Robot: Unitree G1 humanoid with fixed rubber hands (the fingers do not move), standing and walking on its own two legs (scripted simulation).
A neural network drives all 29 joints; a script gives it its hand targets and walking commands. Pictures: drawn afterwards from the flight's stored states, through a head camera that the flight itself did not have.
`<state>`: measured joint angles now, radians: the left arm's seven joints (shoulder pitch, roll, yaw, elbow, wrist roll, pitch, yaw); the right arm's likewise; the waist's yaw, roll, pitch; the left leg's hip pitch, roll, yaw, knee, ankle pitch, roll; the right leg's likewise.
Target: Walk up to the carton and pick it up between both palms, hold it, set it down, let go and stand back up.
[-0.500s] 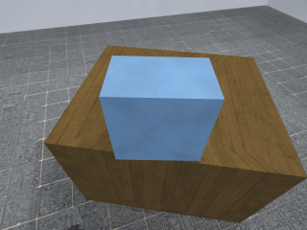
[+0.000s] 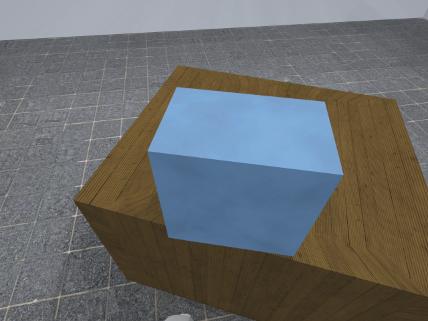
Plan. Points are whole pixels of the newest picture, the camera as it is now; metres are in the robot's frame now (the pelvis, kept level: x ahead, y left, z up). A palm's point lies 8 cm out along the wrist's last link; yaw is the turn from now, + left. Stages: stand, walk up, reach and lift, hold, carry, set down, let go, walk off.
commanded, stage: walk up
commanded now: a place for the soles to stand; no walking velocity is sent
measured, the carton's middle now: (238, 176) +0.42 +0.00 +0.03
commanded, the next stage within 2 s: none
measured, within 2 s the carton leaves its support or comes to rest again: neither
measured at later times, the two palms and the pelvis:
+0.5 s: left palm (114, 305) +0.17 +0.22 -0.09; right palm out of the picture +0.14 -0.30 -0.13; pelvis +0.04 -0.03 -0.01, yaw -4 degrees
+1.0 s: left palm out of the picture +0.14 +0.23 -0.10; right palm out of the picture +0.13 -0.26 -0.10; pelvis +0.03 -0.01 +0.00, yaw -4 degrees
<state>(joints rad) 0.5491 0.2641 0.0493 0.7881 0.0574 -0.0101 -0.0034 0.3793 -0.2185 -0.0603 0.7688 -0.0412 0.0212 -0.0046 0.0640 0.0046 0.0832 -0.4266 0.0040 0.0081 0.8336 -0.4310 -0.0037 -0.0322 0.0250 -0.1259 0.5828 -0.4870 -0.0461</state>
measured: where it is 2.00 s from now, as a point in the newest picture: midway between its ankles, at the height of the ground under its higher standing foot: outside the picture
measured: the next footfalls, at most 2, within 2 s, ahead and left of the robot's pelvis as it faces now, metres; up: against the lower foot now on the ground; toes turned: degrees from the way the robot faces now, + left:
left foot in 0.06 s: +0.15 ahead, +0.09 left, +0.00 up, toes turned +2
right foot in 0.34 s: +0.11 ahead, -0.17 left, +0.00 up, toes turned -4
